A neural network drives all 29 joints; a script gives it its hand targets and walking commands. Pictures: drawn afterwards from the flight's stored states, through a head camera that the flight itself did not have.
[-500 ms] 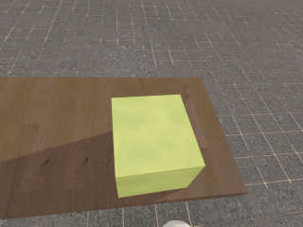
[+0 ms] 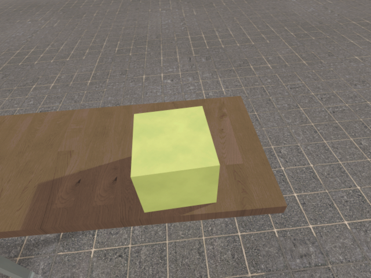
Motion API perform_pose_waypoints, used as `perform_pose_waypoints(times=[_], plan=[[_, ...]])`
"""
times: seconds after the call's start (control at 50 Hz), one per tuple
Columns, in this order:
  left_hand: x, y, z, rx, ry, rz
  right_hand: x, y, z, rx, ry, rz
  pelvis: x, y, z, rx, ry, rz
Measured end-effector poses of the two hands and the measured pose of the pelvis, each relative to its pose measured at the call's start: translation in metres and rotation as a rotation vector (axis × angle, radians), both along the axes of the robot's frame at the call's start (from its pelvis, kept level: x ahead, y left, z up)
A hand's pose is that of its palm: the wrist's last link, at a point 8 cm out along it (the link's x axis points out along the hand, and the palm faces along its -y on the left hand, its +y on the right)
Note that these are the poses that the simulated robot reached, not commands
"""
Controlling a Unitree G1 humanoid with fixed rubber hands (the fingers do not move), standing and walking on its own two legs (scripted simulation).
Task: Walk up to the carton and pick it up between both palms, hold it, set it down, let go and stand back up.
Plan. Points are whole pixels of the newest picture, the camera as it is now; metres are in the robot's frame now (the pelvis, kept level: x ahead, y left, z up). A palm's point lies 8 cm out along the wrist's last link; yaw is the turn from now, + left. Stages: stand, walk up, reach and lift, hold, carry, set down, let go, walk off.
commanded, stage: walk up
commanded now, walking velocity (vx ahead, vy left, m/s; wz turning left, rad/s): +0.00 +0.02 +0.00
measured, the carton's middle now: (174, 157) +0.50 +0.05 -0.06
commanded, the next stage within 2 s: none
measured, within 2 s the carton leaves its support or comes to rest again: neither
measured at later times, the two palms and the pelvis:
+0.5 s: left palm out of the picture -0.10 +0.24 -0.16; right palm out of the picture +0.13 -0.16 -0.14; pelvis +0.03 +0.05 -0.01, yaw +2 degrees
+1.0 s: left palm out of the picture +0.09 +0.26 -0.15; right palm out of the picture +0.08 -0.16 -0.16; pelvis +0.10 +0.05 -0.01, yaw +2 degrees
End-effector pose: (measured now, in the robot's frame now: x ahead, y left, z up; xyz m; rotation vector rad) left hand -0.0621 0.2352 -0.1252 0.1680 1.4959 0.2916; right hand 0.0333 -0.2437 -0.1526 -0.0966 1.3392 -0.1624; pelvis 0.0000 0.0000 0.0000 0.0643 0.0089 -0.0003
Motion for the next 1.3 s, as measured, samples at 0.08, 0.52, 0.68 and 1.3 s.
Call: perform_pose_waypoints(times=[0.08,0.52,0.68,1.3], plan=[[0.008,-0.022,0.000,-0.030,-0.064,-0.015,-0.034,0.000,-0.004,0.007,0.068,-0.008,-0.006,-0.005,0.002,-0.017,0.014,0.033],[-0.029,0.016,-0.033,-0.181,0.145,0.091,0.090,0.085,0.017,-0.061,-0.173,0.148,0.033,0.056,-0.011,-0.082,0.003,0.044],[0.091,0.046,-0.041,-0.139,-0.051,0.006,0.045,0.094,0.013,-0.066,0.005,0.082,0.058,0.065,-0.006,-0.070,-0.028,0.045],[0.136,0.009,-0.029,-0.096,-0.083,-0.021,0.057,0.062,-0.003,-0.020,0.098,0.044,0.096,0.032,-0.006,-0.071,-0.043,0.040]])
